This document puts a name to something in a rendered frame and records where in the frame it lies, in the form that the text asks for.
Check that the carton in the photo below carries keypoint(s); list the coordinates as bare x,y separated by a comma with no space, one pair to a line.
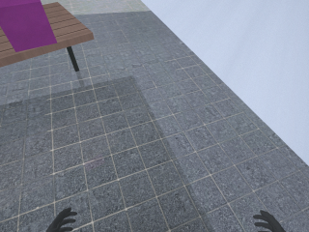
25,24

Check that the table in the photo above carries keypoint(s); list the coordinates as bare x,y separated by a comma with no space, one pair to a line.
67,29

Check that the robot right hand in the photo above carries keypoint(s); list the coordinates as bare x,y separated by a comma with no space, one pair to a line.
273,225

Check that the robot left hand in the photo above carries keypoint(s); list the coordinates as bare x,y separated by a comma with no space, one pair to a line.
59,221

